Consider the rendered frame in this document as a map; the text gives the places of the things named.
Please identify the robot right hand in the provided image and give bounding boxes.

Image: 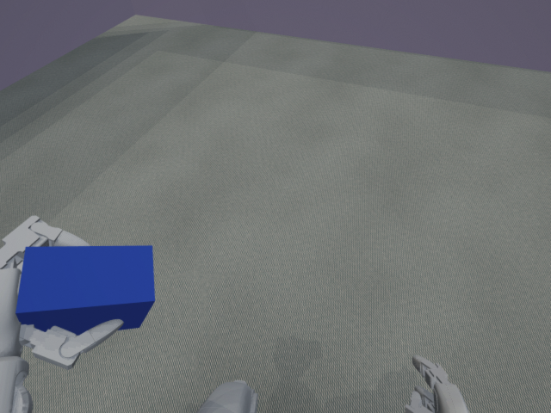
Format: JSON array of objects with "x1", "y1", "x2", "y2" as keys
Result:
[{"x1": 406, "y1": 355, "x2": 469, "y2": 413}]

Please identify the left robot thigh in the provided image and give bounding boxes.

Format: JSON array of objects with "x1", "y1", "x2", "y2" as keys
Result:
[{"x1": 196, "y1": 382, "x2": 258, "y2": 413}]

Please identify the sponge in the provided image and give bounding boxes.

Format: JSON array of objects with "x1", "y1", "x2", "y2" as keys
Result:
[{"x1": 15, "y1": 245, "x2": 155, "y2": 336}]

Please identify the left robot forearm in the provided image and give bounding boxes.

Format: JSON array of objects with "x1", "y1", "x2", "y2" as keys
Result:
[{"x1": 0, "y1": 356, "x2": 33, "y2": 413}]

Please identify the robot left hand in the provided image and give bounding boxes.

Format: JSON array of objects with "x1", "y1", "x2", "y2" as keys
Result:
[{"x1": 0, "y1": 215, "x2": 124, "y2": 370}]

